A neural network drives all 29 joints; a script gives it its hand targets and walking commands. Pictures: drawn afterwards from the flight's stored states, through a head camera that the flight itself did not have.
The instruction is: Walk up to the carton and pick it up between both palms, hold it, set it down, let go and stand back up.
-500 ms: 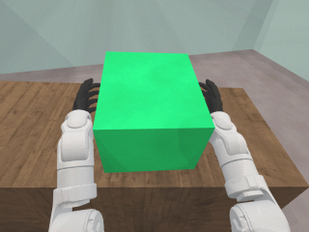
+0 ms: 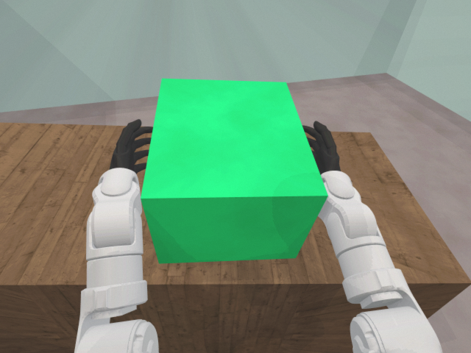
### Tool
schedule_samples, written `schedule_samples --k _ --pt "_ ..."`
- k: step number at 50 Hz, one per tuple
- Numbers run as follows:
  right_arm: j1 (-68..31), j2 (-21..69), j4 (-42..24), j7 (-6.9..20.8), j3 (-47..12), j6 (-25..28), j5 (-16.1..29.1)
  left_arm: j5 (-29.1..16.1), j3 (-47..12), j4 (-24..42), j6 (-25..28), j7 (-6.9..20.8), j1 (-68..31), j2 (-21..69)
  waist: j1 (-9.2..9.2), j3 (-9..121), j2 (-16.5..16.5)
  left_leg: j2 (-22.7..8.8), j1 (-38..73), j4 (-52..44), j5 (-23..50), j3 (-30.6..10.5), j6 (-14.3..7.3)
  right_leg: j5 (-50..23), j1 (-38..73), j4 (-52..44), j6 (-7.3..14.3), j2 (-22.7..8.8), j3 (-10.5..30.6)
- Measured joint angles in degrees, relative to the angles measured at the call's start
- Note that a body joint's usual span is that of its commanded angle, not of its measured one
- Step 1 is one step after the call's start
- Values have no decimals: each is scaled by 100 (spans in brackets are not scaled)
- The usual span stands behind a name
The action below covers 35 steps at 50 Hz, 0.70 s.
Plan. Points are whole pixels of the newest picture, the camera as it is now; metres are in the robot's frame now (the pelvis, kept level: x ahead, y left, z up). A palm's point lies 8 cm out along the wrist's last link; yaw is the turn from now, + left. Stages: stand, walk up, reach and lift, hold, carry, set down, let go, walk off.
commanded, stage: hold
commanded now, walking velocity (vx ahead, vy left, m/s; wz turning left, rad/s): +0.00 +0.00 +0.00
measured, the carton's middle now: (227, 166) +0.39 +0.01 +0.15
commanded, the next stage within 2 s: none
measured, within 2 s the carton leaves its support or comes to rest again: neither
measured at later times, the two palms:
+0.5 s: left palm (124, 169) +0.35 +0.17 +0.18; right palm (324, 169) +0.35 -0.15 +0.17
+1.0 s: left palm (124, 168) +0.36 +0.17 +0.18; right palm (322, 168) +0.36 -0.15 +0.17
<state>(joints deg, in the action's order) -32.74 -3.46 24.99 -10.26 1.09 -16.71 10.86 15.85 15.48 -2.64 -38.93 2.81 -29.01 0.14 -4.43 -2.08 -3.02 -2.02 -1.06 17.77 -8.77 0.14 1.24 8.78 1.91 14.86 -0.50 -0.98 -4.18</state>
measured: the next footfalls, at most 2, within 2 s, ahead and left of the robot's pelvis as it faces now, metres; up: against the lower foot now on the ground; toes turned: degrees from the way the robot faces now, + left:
none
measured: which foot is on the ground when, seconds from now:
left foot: down 0.00-1.00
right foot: down 0.00-1.00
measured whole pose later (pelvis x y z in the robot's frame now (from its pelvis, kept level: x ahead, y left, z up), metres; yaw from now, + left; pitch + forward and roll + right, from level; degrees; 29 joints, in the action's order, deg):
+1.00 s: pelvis +0.00 +0.00 +0.00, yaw +0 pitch -7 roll +0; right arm -33.9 -3.3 27.4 -9.9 2.3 -16.3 10.3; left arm 16.0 15.4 -5.8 -38.4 2.8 -30.7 -0.2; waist -3.4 -1.2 -3.1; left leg -1.9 -2.0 17.6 -8.6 0.6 1.1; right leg 9.0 0.4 15.6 -0.5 -1.1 -3.7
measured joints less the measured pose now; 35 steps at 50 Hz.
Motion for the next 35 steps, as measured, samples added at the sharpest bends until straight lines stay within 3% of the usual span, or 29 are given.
schedule_samples --k 35 --pt "3 0 16 8 5 30 9 17 -16 17 -6 4 7 -1 -2 -10 -16 5 6 12 -11 2 -3 5 10 3 -4 -4 6"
